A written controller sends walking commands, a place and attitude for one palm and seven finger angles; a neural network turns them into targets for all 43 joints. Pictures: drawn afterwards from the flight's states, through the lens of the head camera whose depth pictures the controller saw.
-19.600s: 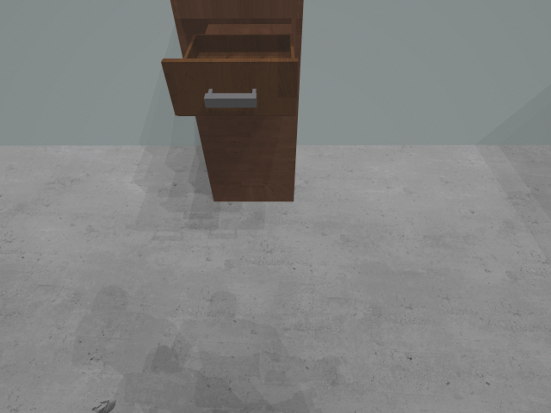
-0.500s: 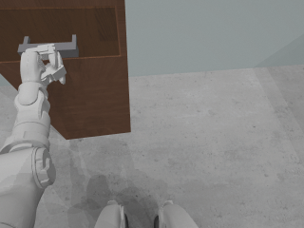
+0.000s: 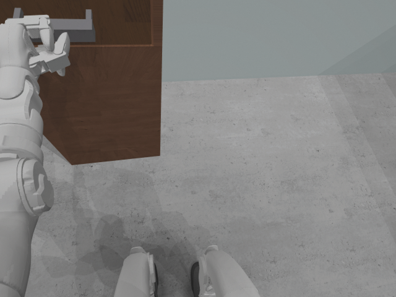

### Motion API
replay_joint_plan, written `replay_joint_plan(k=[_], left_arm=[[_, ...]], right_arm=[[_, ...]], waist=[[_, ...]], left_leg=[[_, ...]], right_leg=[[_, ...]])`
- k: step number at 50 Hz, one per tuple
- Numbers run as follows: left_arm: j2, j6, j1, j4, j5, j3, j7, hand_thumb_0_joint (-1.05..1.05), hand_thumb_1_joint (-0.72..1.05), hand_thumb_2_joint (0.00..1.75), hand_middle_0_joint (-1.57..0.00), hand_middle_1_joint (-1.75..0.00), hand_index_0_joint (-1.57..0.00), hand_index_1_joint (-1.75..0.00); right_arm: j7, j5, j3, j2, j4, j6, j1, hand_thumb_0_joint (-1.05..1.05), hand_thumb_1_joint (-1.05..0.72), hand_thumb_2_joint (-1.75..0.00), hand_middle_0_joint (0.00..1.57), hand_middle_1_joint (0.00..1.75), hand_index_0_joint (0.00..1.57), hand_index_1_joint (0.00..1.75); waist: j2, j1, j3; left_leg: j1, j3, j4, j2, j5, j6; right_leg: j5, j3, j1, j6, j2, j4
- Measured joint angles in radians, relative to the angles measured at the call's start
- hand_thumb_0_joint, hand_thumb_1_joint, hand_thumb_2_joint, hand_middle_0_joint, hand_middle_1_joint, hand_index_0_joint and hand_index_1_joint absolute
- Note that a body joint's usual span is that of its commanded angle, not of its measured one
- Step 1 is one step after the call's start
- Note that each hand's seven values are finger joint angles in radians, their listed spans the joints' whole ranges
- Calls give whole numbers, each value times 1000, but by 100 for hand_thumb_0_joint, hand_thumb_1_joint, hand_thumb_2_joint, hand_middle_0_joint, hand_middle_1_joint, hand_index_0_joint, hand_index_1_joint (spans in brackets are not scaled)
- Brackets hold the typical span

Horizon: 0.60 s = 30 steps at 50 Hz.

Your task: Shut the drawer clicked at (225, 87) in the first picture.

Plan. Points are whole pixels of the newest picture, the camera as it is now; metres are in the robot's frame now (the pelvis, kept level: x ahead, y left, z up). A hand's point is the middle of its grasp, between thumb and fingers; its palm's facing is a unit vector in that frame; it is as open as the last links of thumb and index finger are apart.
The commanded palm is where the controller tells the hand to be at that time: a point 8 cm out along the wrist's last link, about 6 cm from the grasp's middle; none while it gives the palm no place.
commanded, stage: pull the fist back off the drawer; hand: left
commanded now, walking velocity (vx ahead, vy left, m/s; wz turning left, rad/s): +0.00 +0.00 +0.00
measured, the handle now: (54, 22) +0.62 +0.21 +0.09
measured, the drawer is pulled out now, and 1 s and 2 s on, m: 0.00 0.00 0.00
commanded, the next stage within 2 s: draw the hand back to the body in 0.74 s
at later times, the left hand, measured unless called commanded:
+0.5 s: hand (58, 51) +0.55 +0.20 +0.09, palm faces +0.06 -1.00 -0.03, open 3.1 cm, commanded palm +0.54 +0.22 +0.09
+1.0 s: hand (59, 58) +0.53 +0.19 +0.10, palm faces +0.10 -0.99 -0.04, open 3.0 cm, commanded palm +0.47 +0.23 +0.12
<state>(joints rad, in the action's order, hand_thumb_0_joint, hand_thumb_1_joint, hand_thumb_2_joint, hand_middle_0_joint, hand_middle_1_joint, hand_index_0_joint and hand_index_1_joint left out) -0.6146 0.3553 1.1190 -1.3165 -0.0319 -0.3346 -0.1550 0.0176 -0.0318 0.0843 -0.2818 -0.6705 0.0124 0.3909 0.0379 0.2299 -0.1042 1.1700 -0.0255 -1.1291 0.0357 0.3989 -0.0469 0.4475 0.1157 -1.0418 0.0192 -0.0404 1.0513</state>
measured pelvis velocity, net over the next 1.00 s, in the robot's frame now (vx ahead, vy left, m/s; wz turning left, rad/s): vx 0.05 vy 0.00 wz -0.03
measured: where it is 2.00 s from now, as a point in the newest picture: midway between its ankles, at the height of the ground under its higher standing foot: outside the picture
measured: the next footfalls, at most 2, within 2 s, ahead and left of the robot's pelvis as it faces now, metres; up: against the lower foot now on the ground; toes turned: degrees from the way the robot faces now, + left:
none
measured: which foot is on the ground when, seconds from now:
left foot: down 0.00-1.00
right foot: down 0.00-1.00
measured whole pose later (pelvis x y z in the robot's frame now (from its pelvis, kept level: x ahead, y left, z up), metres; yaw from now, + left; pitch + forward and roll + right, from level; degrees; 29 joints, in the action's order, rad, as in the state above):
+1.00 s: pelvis +0.05 +0.00 +0.03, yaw -2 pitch +20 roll -3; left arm -0.40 0.36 0.63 -0.86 -0.12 -0.39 -0.14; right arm -0.03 0.00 0.02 -0.25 -0.58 -0.09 0.38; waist 0.04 0.14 -0.13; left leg 0.88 0.05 -0.98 0.05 0.45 -0.04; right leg 0.47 0.03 -0.79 0.02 -0.06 0.91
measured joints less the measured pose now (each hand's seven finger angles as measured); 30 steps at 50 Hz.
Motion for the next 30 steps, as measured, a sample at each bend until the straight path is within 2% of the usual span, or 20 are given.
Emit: replay_joint_plan(k=[8, 15, 22, 30], left_arm=[[-15, -17, 27, -13, 9, 4, 7, -6, 50, 89, -140, -160, -142, -160], [-14, -20, 38, -18, 23, -4, 10, -5, 49, 87, -140, -160, -141, -160], [14, -12, 14, 19, 25, -17, 20, -5, 50, 85, -140, -160, -141, -160], [88, -7, -102, 118, -7, -31, 38, -5, 63, 85, -140, -160, -140, -160]], right_arm=[[3, -4, 11, 1, -9, 30, 15, 1, -90, -90, 20, 30, 20, 30], [-9, -12, 7, 3, 1, 31, 30, 1, -90, -90, 20, 30, 20, 30], [-26, -20, -4, 6, 12, 12, 36, 1, -90, -90, 20, 30, 20, 30], [-41, -13, -20, 13, 32, -24, 32, 1, -90, -90, 20, 30, 20, 30]], waist=[[1, 9, -1], [0, 11, 1], [0, 1, 1], [1, -24, -6]], left_leg=[[18, 5, -3, -1, -9, -8], [20, 7, -8, -3, -8, -13], [15, 12, -6, -5, -4, -16], [-52, 32, 29, 0, 8, -15]], right_leg=[[-11, -5, -18, -7, 2, 2], [-11, -7, -19, -11, 4, 4], [-8, -12, -15, -14, 6, 3], [-4, -34, 42, -15, 1, -30]])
